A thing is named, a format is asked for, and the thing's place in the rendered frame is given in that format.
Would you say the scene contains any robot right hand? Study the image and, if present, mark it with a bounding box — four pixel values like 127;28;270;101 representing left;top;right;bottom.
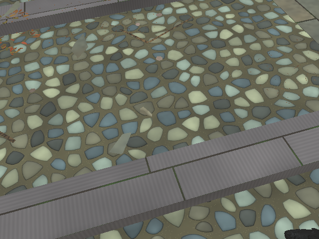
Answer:
284;228;319;239

